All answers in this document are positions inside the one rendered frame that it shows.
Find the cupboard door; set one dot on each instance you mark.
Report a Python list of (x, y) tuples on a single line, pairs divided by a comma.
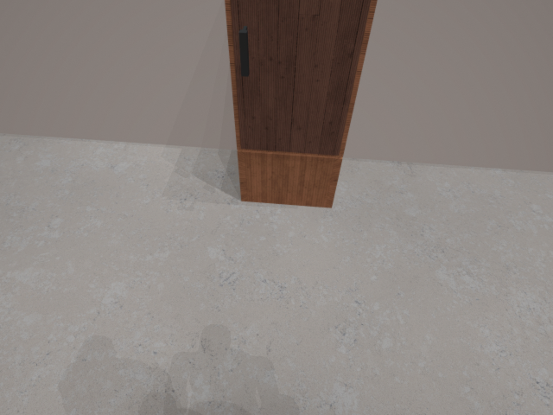
[(303, 58)]

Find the handle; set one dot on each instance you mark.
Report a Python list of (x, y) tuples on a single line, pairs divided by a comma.
[(244, 51)]

